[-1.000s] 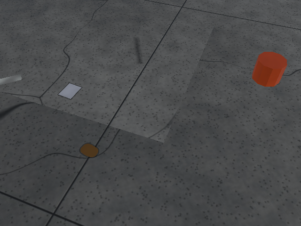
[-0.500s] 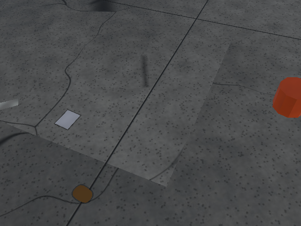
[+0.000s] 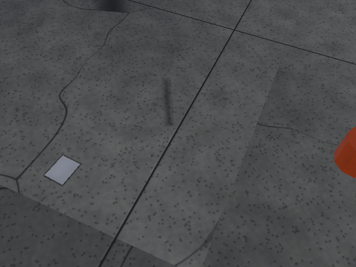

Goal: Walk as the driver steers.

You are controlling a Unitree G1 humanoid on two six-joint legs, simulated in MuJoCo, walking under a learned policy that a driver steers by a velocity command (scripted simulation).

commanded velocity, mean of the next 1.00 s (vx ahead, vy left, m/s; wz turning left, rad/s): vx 0.06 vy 0.00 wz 0.00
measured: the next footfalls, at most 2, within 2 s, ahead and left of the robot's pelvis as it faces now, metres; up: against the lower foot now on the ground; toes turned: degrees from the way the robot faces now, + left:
right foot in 0.28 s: +0.18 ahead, -0.14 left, +0.00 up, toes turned +0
right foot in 1.46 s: +0.23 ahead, -0.17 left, +0.00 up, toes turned -4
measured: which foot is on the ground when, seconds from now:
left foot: down 0.00-1.00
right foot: up 0.00-0.26, down 0.28-1.00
